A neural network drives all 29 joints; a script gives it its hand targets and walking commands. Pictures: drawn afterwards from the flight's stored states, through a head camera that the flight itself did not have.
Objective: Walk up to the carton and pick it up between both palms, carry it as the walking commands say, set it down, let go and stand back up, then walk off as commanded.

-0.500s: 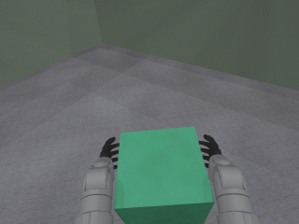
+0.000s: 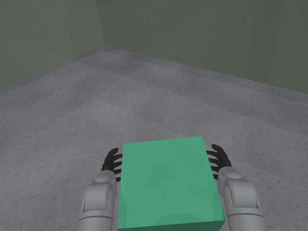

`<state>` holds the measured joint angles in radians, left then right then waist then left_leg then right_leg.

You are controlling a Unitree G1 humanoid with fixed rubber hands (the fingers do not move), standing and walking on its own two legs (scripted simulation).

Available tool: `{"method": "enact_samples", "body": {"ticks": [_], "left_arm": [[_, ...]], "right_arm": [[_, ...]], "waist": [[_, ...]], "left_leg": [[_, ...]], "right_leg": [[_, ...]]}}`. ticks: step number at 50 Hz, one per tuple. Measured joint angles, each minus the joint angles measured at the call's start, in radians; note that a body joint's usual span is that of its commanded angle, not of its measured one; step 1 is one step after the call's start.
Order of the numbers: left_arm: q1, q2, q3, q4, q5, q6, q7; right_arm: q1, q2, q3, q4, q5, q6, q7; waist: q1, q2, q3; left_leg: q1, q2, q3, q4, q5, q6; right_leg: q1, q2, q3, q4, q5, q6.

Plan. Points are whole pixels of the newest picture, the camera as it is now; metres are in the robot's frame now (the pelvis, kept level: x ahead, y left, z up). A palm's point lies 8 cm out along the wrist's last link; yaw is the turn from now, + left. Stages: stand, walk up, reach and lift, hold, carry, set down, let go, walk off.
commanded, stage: carry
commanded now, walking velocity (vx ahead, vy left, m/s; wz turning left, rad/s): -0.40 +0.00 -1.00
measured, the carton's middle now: (168, 195) +0.24 +0.00 -0.03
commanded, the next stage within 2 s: none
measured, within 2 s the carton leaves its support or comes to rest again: neither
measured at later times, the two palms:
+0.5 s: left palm (145, 211) +0.17 +0.05 +0.05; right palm out of the picture +0.05 -0.22 +0.03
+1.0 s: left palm out of the picture -0.04 +0.03 +0.10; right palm out of the picture -0.25 -0.19 +0.09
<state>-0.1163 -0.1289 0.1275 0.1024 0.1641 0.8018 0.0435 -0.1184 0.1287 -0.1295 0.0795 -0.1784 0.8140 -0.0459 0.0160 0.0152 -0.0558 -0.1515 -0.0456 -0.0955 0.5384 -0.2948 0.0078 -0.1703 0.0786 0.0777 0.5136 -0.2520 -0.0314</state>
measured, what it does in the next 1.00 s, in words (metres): walks backwards, turning right: right foot, then left foot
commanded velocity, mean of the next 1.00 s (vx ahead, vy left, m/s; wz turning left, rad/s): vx -0.40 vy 0.00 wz -1.00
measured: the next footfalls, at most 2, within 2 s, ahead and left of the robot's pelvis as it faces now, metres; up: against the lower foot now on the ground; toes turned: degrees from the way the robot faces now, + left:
right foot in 0.40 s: -0.06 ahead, -0.11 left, +0.00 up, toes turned -19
left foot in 0.74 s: -0.18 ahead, +0.16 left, +0.00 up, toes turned -32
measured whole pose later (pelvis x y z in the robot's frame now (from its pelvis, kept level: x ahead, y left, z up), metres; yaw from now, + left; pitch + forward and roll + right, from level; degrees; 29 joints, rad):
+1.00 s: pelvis -0.34 +0.10 -0.02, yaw -46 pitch +1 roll +0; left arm -0.17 -0.13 0.11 -0.43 0.07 1.21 0.09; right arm -0.14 0.13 -0.09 -0.47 -0.09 1.20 -0.11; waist 0.06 0.05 -0.03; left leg -0.39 0.18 0.18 0.69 -0.30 -0.04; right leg -0.57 -0.05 0.03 1.04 -0.37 0.05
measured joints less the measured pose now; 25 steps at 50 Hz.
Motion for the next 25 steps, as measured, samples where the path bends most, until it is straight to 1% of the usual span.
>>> {"method": "enact_samples", "body": {"ticks": [2,4,6,7,8,10,11,13,15,18,19,20,21,22,23,24,25], "left_arm": [[-0.028,-0.002,0.003,-0.064,-0.023,0.031,0.012],[-0.054,-0.006,0.006,-0.137,-0.040,0.072,0.021],[-0.069,-0.008,0.012,-0.194,-0.043,0.121,0.023],[-0.071,-0.008,0.015,-0.218,-0.043,0.146,0.024],[-0.068,-0.008,0.016,-0.238,-0.044,0.167,0.024],[-0.056,-0.005,0.014,-0.282,-0.053,0.209,0.029],[-0.051,-0.005,0.011,-0.304,-0.060,0.233,0.033],[-0.052,-0.005,0.011,-0.345,-0.072,0.277,0.042],[-0.062,-0.006,0.009,-0.383,-0.080,0.320,0.049],[-0.071,-0.008,0.000,-0.411,-0.091,0.332,0.051],[-0.074,-0.008,-0.001,-0.415,-0.093,0.332,0.050],[-0.079,-0.009,0.000,-0.416,-0.094,0.332,0.048],[-0.085,-0.011,-0.002,-0.407,-0.093,0.331,0.047],[-0.088,-0.012,-0.007,-0.393,-0.091,0.334,0.046],[-0.089,-0.012,-0.014,-0.379,-0.088,0.338,0.046],[-0.088,-0.011,-0.019,-0.364,-0.084,0.341,0.045],[-0.084,-0.011,-0.022,-0.353,-0.080,0.343,0.043]], "right_arm": [[-0.024,0.002,-0.008,-0.067,0.014,0.029,-0.004],[-0.039,0.004,-0.010,-0.140,0.032,0.062,-0.013],[-0.048,0.005,-0.004,-0.190,0.042,0.099,-0.021],[-0.054,0.006,0.000,-0.206,0.044,0.122,-0.024],[-0.061,0.007,0.003,-0.220,0.044,0.146,-0.026],[-0.067,0.008,0.009,-0.254,0.050,0.196,-0.032],[-0.062,0.008,0.013,-0.275,0.055,0.219,-0.035],[-0.044,0.005,0.025,-0.315,0.064,0.248,-0.043],[-0.030,0.004,0.031,-0.361,0.071,0.277,-0.049],[-0.025,0.003,0.027,-0.420,0.075,0.303,-0.058],[-0.027,0.004,0.026,-0.436,0.074,0.312,-0.061],[-0.031,0.004,0.023,-0.446,0.073,0.320,-0.063],[-0.032,0.003,0.017,-0.449,0.073,0.326,-0.063],[-0.024,0.002,0.011,-0.447,0.073,0.329,-0.061],[-0.013,0.001,0.008,-0.443,0.073,0.331,-0.060],[-0.004,0.001,0.005,-0.437,0.074,0.335,-0.061],[0.000,0.000,0.003,-0.431,0.079,0.342,-0.064]], "waist": [[0.004,0.006,-0.001],[0.001,-0.008,-0.001],[0.001,-0.054,-0.006],[0.001,-0.077,-0.010],[-0.001,-0.082,-0.013],[-0.001,-0.061,-0.003],[0.003,-0.048,0.004],[0.012,-0.033,0.021],[0.018,-0.022,0.037],[0.020,-0.003,0.057],[0.020,0.002,0.059],[0.021,0.012,0.062],[0.014,0.036,0.074],[0.004,0.048,0.078],[-0.003,0.042,0.077],[-0.008,0.029,0.077],[-0.012,0.016,0.081]], "left_leg": [[-0.086,0.021,0.037,0.092,-0.018,-0.009],[-0.141,0.036,0.078,0.123,-0.045,-0.009],[-0.171,0.022,0.111,0.110,-0.018,0.020],[-0.183,0.016,0.129,0.101,-0.005,0.026],[-0.198,0.019,0.143,0.103,0.000,0.030],[-0.219,0.050,0.166,0.123,-0.001,0.036],[-0.225,0.067,0.180,0.130,-0.001,0.037],[-0.236,0.096,0.210,0.135,0.006,0.036],[-0.255,0.120,0.239,0.148,0.014,0.032],[-0.293,0.155,0.278,0.185,0.018,0.026],[-0.310,0.166,0.292,0.206,0.017,0.023],[-0.329,0.184,0.303,0.231,0.012,0.018],[-0.344,0.206,0.298,0.258,-0.001,0.011],[-0.365,0.207,0.278,0.294,-0.068,-0.003],[-0.398,0.186,0.244,0.365,-0.164,-0.023],[-0.427,0.160,0.210,0.447,-0.224,-0.037],[-0.446,0.140,0.184,0.523,-0.243,-0.046]], "right_leg": [[-0.070,0.017,0.004,0.051,-0.008,-0.001],[-0.131,0.022,0.009,0.093,-0.011,0.001],[-0.188,0.009,0.034,0.127,-0.009,0.011],[-0.221,0.002,0.044,0.159,-0.007,0.019],[-0.262,-0.002,0.030,0.227,-0.028,0.031],[-0.327,-0.008,-0.033,0.391,-0.197,0.052],[-0.345,-0.015,-0.062,0.444,-0.236,0.059],[-0.365,-0.035,-0.101,0.499,-0.259,0.065],[-0.359,-0.058,-0.125,0.490,-0.248,0.064],[-0.302,-0.081,-0.139,0.372,-0.218,0.053],[-0.271,-0.087,-0.138,0.308,-0.197,0.048],[-0.260,-0.081,-0.136,0.254,-0.119,0.034],[-0.269,-0.060,-0.138,0.247,-0.065,0.013],[-0.282,-0.048,-0.138,0.252,-0.047,-0.003],[-0.302,-0.047,-0.130,0.257,-0.039,-0.015],[-0.319,-0.047,-0.115,0.255,-0.028,-0.022],[-0.332,-0.042,-0.096,0.243,-0.010,-0.026]]}}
